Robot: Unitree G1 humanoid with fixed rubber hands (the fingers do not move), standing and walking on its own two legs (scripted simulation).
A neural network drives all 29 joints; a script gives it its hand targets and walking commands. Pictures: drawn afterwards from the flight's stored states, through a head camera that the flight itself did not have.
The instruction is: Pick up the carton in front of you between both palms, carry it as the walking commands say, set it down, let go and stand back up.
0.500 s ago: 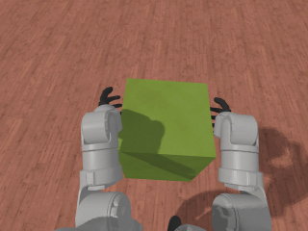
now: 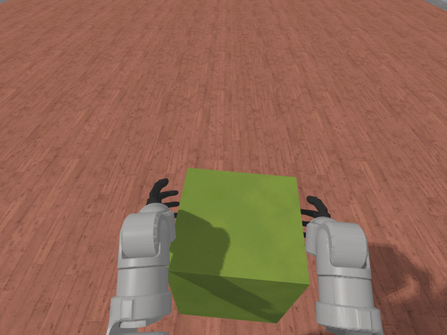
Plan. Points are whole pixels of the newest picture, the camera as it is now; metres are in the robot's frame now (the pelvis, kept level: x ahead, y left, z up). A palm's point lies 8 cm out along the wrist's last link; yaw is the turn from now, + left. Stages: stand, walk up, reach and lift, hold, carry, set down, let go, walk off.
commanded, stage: carry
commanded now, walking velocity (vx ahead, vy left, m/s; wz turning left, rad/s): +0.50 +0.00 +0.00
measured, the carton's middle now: (234, 249) +0.30 +0.00 -0.02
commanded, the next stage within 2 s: none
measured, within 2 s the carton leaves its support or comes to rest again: neither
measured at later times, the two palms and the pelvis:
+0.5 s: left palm (177, 143) +0.53 +0.13 +0.07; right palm (293, 149) +0.53 -0.15 +0.05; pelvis +0.23 -0.02 -0.01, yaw +3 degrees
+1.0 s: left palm (169, 121) +0.60 +0.16 +0.09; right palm (279, 125) +0.60 -0.12 +0.07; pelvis +0.31 +0.00 -0.01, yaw +4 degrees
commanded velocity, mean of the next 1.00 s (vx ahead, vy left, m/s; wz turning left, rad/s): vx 0.03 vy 0.00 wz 0.00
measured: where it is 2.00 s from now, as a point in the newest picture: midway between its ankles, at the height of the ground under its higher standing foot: outside the picture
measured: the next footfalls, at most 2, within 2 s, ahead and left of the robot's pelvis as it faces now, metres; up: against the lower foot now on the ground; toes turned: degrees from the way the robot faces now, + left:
right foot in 0.26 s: +0.35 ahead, -0.10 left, +0.00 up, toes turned +22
left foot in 0.44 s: +0.26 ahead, +0.10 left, +0.00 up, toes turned +9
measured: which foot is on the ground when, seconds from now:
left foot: down 0.00-0.30, up 0.32-0.42, down 0.44-1.00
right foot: up 0.00-0.24, down 0.26-1.00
